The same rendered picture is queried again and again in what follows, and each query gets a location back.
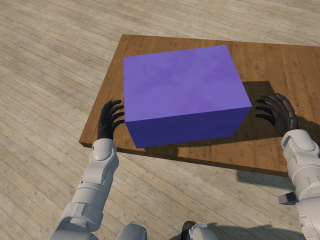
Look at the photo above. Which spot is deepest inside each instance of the left robot thigh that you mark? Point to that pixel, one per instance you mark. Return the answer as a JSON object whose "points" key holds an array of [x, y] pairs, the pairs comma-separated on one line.
{"points": [[132, 232]]}

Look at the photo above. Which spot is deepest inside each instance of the robot right forearm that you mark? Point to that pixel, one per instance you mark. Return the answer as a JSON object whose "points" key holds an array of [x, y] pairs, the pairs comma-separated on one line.
{"points": [[303, 163]]}

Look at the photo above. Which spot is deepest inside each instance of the carton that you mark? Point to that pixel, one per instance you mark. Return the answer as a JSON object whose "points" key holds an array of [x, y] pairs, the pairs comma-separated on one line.
{"points": [[183, 96]]}

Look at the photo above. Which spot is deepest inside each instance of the right robot upper arm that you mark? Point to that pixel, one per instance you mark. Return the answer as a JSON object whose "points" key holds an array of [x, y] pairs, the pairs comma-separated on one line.
{"points": [[309, 217]]}

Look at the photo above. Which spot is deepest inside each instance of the table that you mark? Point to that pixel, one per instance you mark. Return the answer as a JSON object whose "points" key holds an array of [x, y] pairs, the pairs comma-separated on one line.
{"points": [[264, 68]]}

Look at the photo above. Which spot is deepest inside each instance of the right robot hand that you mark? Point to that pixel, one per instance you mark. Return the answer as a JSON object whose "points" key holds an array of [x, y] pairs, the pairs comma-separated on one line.
{"points": [[282, 113]]}

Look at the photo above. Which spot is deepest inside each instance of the left robot upper arm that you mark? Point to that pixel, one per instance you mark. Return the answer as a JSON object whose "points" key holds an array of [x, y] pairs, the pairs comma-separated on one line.
{"points": [[66, 234]]}

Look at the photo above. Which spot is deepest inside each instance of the robot right shin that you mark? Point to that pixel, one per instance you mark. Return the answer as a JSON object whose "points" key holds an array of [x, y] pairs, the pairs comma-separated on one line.
{"points": [[200, 224]]}

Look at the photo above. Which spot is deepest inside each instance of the robot left forearm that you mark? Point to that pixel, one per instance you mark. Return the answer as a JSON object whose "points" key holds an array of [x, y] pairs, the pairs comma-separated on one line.
{"points": [[85, 212]]}

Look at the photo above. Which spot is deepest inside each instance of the left robot hand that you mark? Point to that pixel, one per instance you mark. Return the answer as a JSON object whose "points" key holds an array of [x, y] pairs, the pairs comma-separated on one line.
{"points": [[106, 124]]}

